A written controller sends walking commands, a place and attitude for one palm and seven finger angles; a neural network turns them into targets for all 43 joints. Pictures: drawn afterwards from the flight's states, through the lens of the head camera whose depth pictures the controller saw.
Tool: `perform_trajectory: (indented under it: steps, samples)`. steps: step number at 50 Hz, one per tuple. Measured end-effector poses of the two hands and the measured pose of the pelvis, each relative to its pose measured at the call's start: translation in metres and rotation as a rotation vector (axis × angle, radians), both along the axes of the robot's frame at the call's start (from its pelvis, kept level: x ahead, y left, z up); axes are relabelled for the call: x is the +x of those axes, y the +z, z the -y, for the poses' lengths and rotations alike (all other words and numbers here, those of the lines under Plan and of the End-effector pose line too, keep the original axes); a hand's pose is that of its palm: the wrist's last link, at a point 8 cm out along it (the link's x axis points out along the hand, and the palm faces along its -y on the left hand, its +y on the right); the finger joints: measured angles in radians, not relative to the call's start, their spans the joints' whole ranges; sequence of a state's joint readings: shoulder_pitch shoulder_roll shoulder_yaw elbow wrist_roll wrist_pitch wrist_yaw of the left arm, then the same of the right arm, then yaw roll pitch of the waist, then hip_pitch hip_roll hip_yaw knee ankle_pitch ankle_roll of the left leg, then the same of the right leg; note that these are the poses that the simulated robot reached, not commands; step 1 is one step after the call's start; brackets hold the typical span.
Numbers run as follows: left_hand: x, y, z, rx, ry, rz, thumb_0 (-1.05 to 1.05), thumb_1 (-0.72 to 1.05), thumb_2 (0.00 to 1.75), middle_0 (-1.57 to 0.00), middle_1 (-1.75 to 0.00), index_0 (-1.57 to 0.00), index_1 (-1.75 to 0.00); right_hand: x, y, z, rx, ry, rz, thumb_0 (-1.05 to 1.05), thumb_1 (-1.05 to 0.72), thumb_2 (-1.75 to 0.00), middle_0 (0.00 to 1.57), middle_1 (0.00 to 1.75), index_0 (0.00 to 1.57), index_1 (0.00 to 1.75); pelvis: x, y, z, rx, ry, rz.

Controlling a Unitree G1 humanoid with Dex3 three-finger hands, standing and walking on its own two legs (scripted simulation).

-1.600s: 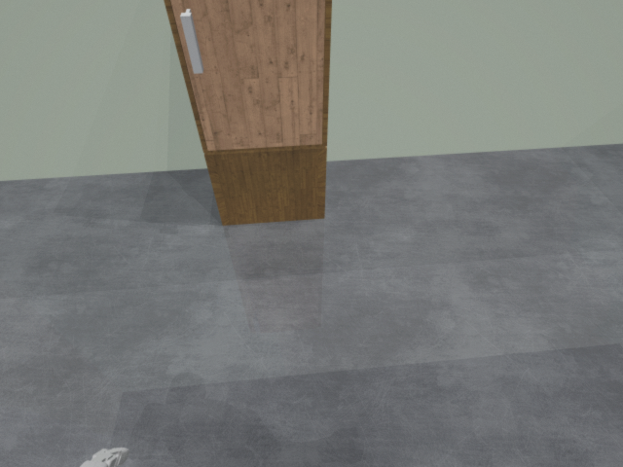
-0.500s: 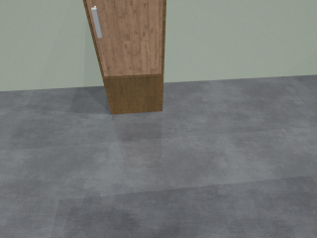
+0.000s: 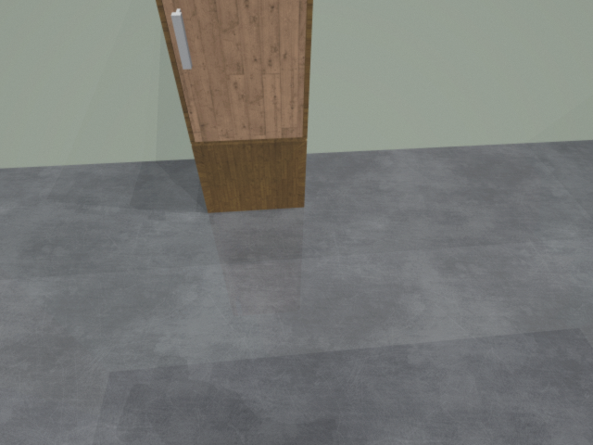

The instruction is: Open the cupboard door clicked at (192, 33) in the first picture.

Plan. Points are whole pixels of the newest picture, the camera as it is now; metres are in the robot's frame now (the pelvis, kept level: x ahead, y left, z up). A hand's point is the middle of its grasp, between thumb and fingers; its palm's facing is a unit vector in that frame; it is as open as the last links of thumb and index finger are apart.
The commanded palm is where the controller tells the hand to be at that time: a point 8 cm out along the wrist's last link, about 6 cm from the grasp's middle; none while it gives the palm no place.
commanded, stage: walk to a spot facing it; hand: left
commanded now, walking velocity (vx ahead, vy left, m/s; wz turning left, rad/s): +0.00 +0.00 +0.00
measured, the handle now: (183, 39) +1.17 +0.41 +0.04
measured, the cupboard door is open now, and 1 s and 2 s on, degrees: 0 0 0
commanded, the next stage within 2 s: turn to face it in 0.88 s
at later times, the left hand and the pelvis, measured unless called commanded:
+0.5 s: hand out of the picture +0.06 +0.22 -0.19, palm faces +0.09 -0.98 -0.15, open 7.4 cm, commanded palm none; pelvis +0.09 +0.04 +0.00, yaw +6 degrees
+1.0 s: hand (197, 331) +0.34 +0.21 -0.17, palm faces +0.28 -0.94 -0.21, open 7.1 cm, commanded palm none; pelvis +0.29 +0.01 -0.01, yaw +16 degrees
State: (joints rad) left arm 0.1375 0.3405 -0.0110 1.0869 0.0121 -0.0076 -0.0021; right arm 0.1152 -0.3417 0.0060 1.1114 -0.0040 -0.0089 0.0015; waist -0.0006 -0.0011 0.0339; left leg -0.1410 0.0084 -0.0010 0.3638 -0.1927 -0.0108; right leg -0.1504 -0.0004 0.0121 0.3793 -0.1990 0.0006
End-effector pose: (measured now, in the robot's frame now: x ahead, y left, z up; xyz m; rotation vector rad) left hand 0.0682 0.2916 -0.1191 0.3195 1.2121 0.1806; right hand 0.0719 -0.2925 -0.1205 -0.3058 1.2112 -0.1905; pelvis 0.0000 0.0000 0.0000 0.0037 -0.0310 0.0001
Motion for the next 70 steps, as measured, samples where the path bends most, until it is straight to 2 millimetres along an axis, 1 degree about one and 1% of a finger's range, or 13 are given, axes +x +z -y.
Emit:
perform_trajectory:
  steps: [9,18,21,27,34,40,43,47,50,54,58,63,70]
  samples:
    - [-0.006,-0.009,0.008,-0.028,0.029,-0.017,0.01,0.91,0.9,-0.2,-0.3,-0.2,-0.3,-0.003,-0.008,-0.014,0.022,0.006,-0.037,0.01,-0.91,-0.9,0.2,0.3,0.2,0.3,0.01,-0.003,-0.003,-0.006,0.015,-0.011]
    - [-0.052,-0.048,0.019,-0.162,0.173,-0.15,0.01,0.91,0.9,-0.2,-0.3,-0.2,-0.3,-0.013,-0.025,-0.073,0.074,0.005,-0.154,0.01,-0.91,-0.9,0.2,0.3,0.2,0.3,0.052,-0.017,-0.032,-0.017,0.083,-0.014]
    - [-0.052,-0.047,0.02,-0.18,0.176,-0.225,0.01,0.91,0.9,-0.2,-0.3,-0.2,-0.3,-0.021,-0.023,-0.094,0.095,-0.038,-0.173,0.01,-0.91,-0.9,0.2,0.3,0.2,0.3,0.068,-0.014,-0.04,-0.013,0.081,-0.019]
    - [0.008,-0.036,0.02,-0.201,0.181,-0.16,0.01,0.91,0.9,-0.2,-0.3,-0.2,-0.3,-0.043,-0.012,-0.128,0.148,-0.09,-0.322,0.0,-0.91,-0.9,0.2,0.3,0.21,0.3,0.104,-0.003,-0.044,-0.014,0.116,-0.027]
    - [0.128,-0.03,0.022,-0.181,0.143,-0.018,0.01,0.92,0.9,-0.2,-0.3,-0.2,-0.3,-0.03,-0.013,-0.136,0.187,-0.144,-0.443,0.01,-0.9,-0.9,0.2,0.3,0.21,0.3,0.158,-0.007,-0.037,-0.001,0.126,-0.025]
    - [0.243,-0.034,0.035,-0.142,0.095,0.148,0.01,0.92,0.9,-0.2,-0.3,-0.2,-0.3,0.028,-0.038,-0.11,0.195,-0.144,-0.482,0.01,-0.9,-0.9,0.2,0.3,0.21,0.3,0.225,-0.03,-0.016,0.013,0.156,-0.018]
    - [0.265,-0.031,0.04,-0.132,0.135,0.203,0.01,0.92,0.9,-0.2,-0.3,-0.2,-0.3,0.086,-0.049,-0.089,0.176,-0.087,-0.437,0.01,-0.9,-0.9,0.2,0.3,0.21,0.3,0.247,-0.032,-0.011,-0.007,0.194,0.003]
    - [0.26,-0.026,0.047,-0.137,0.205,0.16,0.0,0.91,0.9,-0.2,-0.3,-0.2,-0.3,0.193,-0.046,-0.071,0.139,0.017,-0.275,0.01,-0.91,-0.9,0.2,0.3,0.2,0.3,0.275,-0.02,-0.011,-0.019,0.235,0.005]
    - [0.25,-0.022,0.037,-0.112,0.293,0.138,-0.01,0.95,0.9,-0.2,-0.3,-0.2,-0.3,0.275,-0.036,-0.069,0.118,0.098,-0.143,0.01,-0.91,-0.9,0.19,0.3,0.2,0.3,0.294,-0.013,-0.013,-0.027,0.27,-0.001]
    - [0.23,-0.025,0.027,-0.112,0.344,0.053,-0.01,0.95,0.9,-0.2,-0.3,-0.2,-0.3,0.37,-0.018,-0.086,0.103,0.198,0.008,0.01,-0.91,-0.9,0.19,0.3,0.2,0.3,0.317,-0.009,-0.022,-0.029,0.288,-0.006]
    - [0.206,-0.038,0.025,-0.152,0.399,-0.059,-0.01,0.93,0.9,-0.2,-0.3,-0.2,-0.3,0.436,-0.007,-0.121,0.098,0.284,0.109,0.0,-0.91,-0.9,0.19,0.3,0.2,0.3,0.339,-0.012,-0.04,-0.041,0.278,0.003]
    - [0.186,-0.055,0.025,-0.213,0.444,-0.207,0.0,0.92,0.9,-0.2,-0.3,-0.2,-0.3,0.47,-0.006,-0.167,0.11,0.33,0.147,0.0,-0.91,-0.9,0.19,0.3,0.2,0.3,0.363,-0.018,-0.062,-0.029,0.246,0.014]
    - [0.202,-0.042,0.028,-0.236,0.408,-0.26,0.01,0.91,0.9,-0.2,-0.3,-0.2,-0.3,0.452,-0.015,-0.189,0.177,0.246,0.085,-0.01,-0.91,-0.9,0.2,0.3,0.21,0.3,0.374,-0.009,-0.071,-0.013,0.206,0.007]
